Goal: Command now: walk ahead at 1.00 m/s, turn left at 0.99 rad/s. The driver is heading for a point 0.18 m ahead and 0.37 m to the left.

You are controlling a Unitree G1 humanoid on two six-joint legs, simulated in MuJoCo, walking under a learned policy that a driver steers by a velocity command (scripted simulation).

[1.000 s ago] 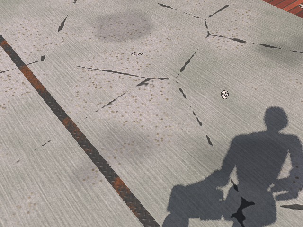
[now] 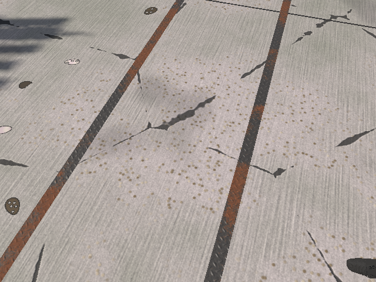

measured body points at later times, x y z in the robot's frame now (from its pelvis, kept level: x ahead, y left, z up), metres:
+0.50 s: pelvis +0.44 +0.05 +0.01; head +0.46 +0.08 +0.45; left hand +0.58 +0.37 -0.03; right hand +0.58 -0.19 -0.10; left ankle +0.33 +0.07 -0.73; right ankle +0.74 -0.05 -0.66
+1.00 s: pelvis +0.70 +0.13 +0.00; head +0.71 +0.17 +0.45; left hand +0.57 +0.39 -0.13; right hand +1.02 +0.10 -0.07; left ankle +0.70 +0.26 -0.73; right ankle +0.79 +0.02 -0.73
